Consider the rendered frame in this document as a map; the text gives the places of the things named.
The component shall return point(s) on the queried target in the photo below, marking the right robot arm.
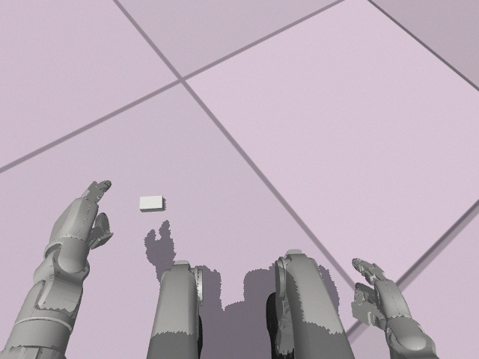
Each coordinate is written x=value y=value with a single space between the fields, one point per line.
x=406 y=340

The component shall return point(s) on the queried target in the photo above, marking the left robot hand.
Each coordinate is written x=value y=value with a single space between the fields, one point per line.
x=78 y=218

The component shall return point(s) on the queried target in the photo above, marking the right robot foot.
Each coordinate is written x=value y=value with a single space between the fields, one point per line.
x=272 y=327

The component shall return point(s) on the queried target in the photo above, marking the right robot hand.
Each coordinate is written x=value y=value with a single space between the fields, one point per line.
x=379 y=305

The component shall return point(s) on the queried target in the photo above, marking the small box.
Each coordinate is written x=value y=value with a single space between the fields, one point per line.
x=152 y=204

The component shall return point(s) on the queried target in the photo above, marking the left robot arm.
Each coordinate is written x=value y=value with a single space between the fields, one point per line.
x=45 y=322

